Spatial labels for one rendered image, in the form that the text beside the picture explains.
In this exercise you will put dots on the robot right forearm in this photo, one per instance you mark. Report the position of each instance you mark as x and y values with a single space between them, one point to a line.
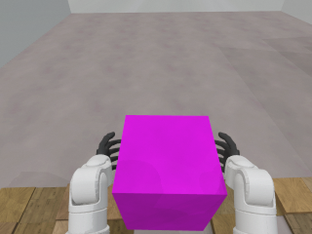
254 197

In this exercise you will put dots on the carton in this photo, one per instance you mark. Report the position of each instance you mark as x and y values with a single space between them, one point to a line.
168 175

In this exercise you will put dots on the left robot hand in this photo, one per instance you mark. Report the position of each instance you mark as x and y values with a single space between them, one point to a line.
105 144

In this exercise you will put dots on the robot left forearm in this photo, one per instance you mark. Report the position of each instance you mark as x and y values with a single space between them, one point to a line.
88 197

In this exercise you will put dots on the right robot hand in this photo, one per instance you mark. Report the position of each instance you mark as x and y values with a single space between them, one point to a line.
230 149

